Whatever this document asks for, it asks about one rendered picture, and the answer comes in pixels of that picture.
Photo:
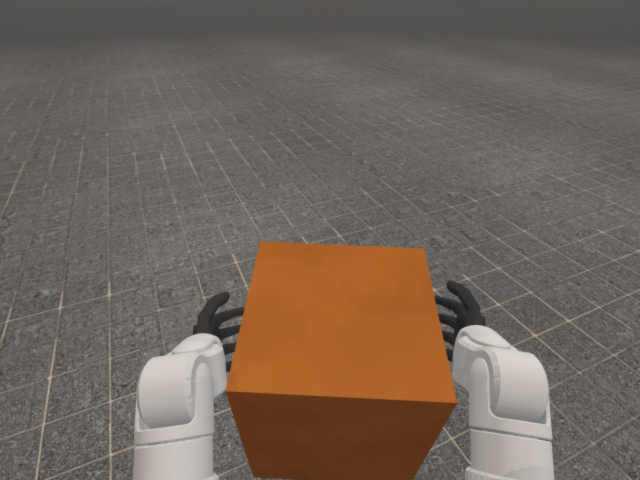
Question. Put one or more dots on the robot right forearm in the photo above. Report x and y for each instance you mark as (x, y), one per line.
(509, 400)

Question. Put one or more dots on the robot left forearm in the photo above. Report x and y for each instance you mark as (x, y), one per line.
(175, 411)

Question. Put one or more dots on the left robot hand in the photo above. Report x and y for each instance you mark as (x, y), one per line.
(209, 323)

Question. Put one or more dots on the right robot hand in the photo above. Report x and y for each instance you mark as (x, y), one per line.
(467, 313)

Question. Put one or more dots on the carton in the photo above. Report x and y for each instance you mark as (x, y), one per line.
(340, 370)

